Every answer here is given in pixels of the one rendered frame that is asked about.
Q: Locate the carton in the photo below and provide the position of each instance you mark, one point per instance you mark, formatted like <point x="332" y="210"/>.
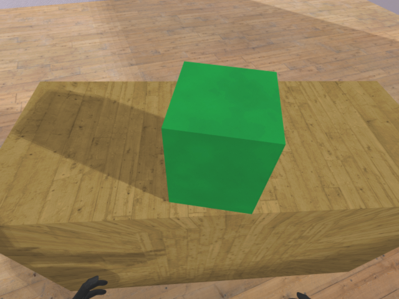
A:
<point x="222" y="136"/>

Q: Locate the robot left hand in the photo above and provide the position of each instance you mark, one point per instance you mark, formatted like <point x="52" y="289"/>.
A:
<point x="84" y="291"/>

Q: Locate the pedestal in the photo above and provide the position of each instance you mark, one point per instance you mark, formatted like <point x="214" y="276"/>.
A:
<point x="83" y="189"/>

